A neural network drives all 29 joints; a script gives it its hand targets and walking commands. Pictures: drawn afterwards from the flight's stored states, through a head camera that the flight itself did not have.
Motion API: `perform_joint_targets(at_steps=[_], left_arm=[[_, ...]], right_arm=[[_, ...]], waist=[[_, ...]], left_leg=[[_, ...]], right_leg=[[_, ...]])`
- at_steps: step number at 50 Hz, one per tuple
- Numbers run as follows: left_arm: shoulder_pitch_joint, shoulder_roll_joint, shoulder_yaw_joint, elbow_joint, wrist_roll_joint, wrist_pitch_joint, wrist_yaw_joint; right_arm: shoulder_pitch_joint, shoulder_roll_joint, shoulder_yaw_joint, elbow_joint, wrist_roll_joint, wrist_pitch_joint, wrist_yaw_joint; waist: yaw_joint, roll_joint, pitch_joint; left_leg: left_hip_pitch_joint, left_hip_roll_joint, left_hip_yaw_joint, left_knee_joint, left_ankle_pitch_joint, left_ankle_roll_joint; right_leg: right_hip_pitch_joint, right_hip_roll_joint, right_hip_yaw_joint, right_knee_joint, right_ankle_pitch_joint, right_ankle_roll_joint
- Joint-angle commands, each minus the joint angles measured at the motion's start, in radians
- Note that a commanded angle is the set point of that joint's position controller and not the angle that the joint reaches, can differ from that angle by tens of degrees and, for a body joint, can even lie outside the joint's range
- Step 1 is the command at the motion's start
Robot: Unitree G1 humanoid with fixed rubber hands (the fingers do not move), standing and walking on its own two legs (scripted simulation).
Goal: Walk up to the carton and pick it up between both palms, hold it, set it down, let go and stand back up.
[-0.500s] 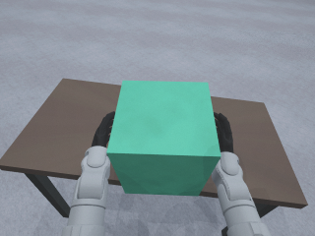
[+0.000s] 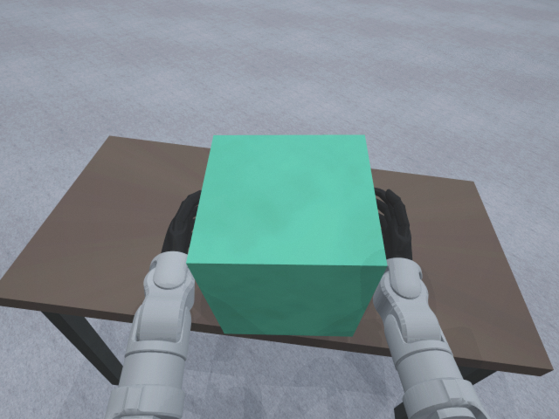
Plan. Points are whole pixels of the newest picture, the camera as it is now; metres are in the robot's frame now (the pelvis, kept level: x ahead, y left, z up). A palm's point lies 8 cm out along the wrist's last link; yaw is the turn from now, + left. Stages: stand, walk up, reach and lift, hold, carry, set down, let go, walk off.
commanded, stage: set down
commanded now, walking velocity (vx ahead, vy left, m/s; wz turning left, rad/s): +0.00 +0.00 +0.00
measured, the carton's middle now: (288, 243) +0.37 -0.01 +0.06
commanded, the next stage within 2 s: none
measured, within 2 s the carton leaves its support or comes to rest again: neither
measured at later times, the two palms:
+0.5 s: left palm (188, 249) +0.37 +0.13 +0.05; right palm (392, 250) +0.35 -0.16 +0.08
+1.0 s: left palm (196, 252) +0.39 +0.13 +0.02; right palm (385, 248) +0.38 -0.17 +0.05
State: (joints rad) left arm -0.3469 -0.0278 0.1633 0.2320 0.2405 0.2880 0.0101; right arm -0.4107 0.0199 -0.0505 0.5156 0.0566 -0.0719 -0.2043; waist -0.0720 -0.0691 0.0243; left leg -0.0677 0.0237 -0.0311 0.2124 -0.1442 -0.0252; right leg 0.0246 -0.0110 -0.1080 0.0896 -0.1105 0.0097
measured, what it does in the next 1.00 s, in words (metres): stands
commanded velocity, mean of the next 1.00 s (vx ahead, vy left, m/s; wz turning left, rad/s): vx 0.00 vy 0.00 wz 0.00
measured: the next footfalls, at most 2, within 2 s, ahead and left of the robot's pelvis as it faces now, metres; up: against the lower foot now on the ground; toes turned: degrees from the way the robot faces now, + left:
none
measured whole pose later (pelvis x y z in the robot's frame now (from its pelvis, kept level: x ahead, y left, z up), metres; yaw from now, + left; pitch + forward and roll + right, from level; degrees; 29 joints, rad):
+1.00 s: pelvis +0.01 +0.00 +0.00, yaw +0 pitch +11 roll +0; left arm -0.58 -0.03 0.38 0.90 0.28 -0.13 0.02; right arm -0.61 0.08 -0.36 0.90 -0.24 -0.23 -0.13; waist -0.07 0.00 -0.12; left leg -0.28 0.02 -0.03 0.18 -0.11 -0.02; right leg -0.21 -0.01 -0.11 0.11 -0.10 0.00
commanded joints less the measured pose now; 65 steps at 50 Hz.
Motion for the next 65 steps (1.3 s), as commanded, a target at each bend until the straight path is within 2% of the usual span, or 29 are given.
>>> perform_joint_targets(at_steps=[1,3,6,9,12,17,21,25,27,32,37,39,42,46,51,55,61,63,65], left_arm=[[-0.679,-0.467,-0.426,-0.229,-0.062,-0.14,-0.123],[-0.681,-0.475,-0.411,-0.193,-0.056,-0.15,-0.125],[-0.691,-0.473,-0.388,-0.144,-0.053,-0.158,-0.132],[-0.716,-0.463,-0.347,-0.095,-0.034,-0.171,-0.131],[-0.746,-0.458,-0.324,-0.055,-0.036,-0.186,-0.132],[-0.795,-0.487,-0.291,0.025,-0.026,-0.218,-0.125],[-0.821,-0.503,-0.253,0.105,0.0,-0.235,-0.124],[-0.844,-0.51,-0.21,0.165,0.015,-0.274,-0.123],[-0.866,-0.516,-0.199,0.196,0.023,-0.302,-0.12],[-0.919,-0.548,-0.192,0.251,0.029,-0.382,-0.109],[-0.95,-0.554,-0.166,0.331,0.031,-0.451,-0.093],[-0.94,-0.557,-0.154,0.378,0.039,-0.469,-0.09],[-0.936,-0.553,-0.116,0.427,0.057,-0.492,-0.092],[-0.948,-0.544,-0.085,0.471,0.066,-0.516,-0.094],[-0.986,-0.548,-0.083,0.504,0.067,-0.548,-0.093],[-0.988,-0.541,-0.065,0.534,0.086,-0.562,-0.089],[-0.981,-0.506,-0.018,0.574,0.101,-0.566,-0.09],[-0.994,-0.496,-0.007,0.579,0.104,-0.566,-0.093],[-0.985,-0.488,0.011,0.589,0.118,-0.566,-0.095]], right_arm=[[-0.591,0.412,0.341,-0.277,-0.043,-0.095,0.128],[-0.601,0.416,0.332,-0.256,-0.058,-0.097,0.134],[-0.602,0.426,0.314,-0.193,-0.075,-0.096,0.138],[-0.623,0.42,0.29,-0.144,-0.09,-0.1,0.14],[-0.645,0.427,0.265,-0.108,-0.093,-0.101,0.144],[-0.695,0.461,0.216,-0.051,-0.136,-0.108,0.162],[-0.705,0.473,0.152,0.011,-0.184,-0.11,0.174],[-0.706,0.491,0.115,0.071,-0.215,-0.116,0.185],[-0.713,0.512,0.099,0.099,-0.233,-0.124,0.189],[-0.729,0.55,0.072,0.143,-0.279,-0.163,0.206],[-0.748,0.565,0.07,0.209,-0.296,-0.194,0.207],[-0.747,0.576,0.064,0.223,-0.305,-0.201,0.205],[-0.718,0.595,0.042,0.283,-0.335,-0.203,0.203],[-0.731,0.616,0.027,0.292,-0.34,-0.212,0.196],[-0.734,0.635,0.015,0.318,-0.369,-0.228,0.206],[-0.742,0.631,-0.016,0.323,-0.397,-0.238,0.212],[-0.746,0.616,-0.058,0.33,-0.422,-0.238,0.208],[-0.739,0.61,-0.066,0.347,-0.43,-0.232,0.208],[-0.733,0.616,-0.087,0.342,-0.448,-0.223,0.208]], waist=[[-0.021,0.088,-0.52],[-0.014,0.085,-0.523],[-0.019,0.087,-0.509],[-0.005,0.075,-0.488],[-0.008,0.078,-0.471],[0.004,0.074,-0.531],[-0.004,0.09,-0.519],[-0.005,0.088,-0.532],[-0.005,0.107,-0.566],[-0.01,0.122,-0.665],[-0.011,0.091,-0.666],[-0.003,0.101,-0.677],[-0.008,0.079,-0.671],[-0.001,0.08,-0.663],[-0.007,0.087,-0.706],[0.003,0.099,-0.721],[0.007,0.081,-0.709],[0.0,0.077,-0.701],[0.01,0.086,-0.698]], left_leg=[[0.15,-0.051,0.028,0.039,0.456,-0.036],[0.139,-0.053,0.03,0.046,0.449,-0.043],[0.101,-0.055,0.029,0.035,0.415,-0.035],[0.069,-0.057,0.028,0.024,0.378,-0.029],[0.043,-0.053,0.027,0.009,0.335,-0.027],[0.033,-0.056,0.026,-0.004,0.302,-0.026],[0.045,-0.058,0.026,0.005,0.27,-0.028],[0.057,-0.058,0.019,0.005,0.298,-0.027],[0.046,-0.06,0.021,0.005,0.316,-0.027],[0.048,-0.062,0.018,0.021,0.412,-0.027],[0.011,-0.064,0.015,0.037,0.472,-0.025],[-0.01,-0.065,0.015,0.034,0.453,-0.017],[-0.033,-0.066,0.017,0.022,0.443,-0.009],[-0.067,-0.066,0.023,0.013,0.451,0.003],[-0.086,-0.065,0.021,0.015,0.474,0.0],[-0.098,-0.063,0.019,0.007,0.436,0.003],[-0.086,-0.06,0.017,0.006,0.397,0.006],[-0.099,-0.061,0.022,0.0,0.395,0.004],[-0.117,-0.062,0.025,-0.012,0.357,0.002]], right_leg=[[0.219,0.061,-0.006,0.116,0.571,0.055],[0.21,0.06,-0.008,0.113,0.557,0.052],[0.219,0.058,-0.003,0.11,0.545,0.049],[0.216,0.057,-0.006,0.121,0.541,0.053],[0.217,0.053,-0.005,0.117,0.505,0.052],[0.196,0.053,-0.007,0.118,0.465,0.049],[0.162,0.051,-0.015,0.108,0.426,0.045],[0.145,0.055,-0.019,0.112,0.453,0.041],[0.148,0.054,-0.014,0.122,0.477,0.038],[0.144,0.061,-0.01,0.143,0.58,0.036],[0.164,0.072,-0.003,0.168,0.669,0.038],[0.165,0.066,0.0,0.167,0.663,0.04],[0.159,0.065,0.004,0.168,0.676,0.043],[0.176,0.063,0.009,0.17,0.724,0.045],[0.164,0.064,0.015,0.177,0.741,0.043],[0.143,0.055,0.017,0.176,0.691,0.042],[0.101,0.057,0.015,0.169,0.641,0.044],[0.101,0.056,0.013,0.167,0.637,0.04],[0.091,0.053,0.012,0.16,0.59,0.04]])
